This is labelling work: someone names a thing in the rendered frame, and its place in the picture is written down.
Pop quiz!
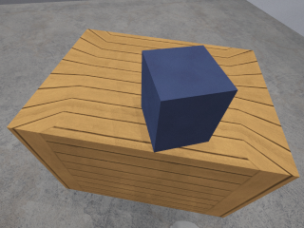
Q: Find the pedestal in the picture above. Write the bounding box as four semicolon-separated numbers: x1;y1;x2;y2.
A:
7;28;300;218

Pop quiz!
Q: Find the carton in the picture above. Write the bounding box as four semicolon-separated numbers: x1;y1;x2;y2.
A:
141;45;238;153

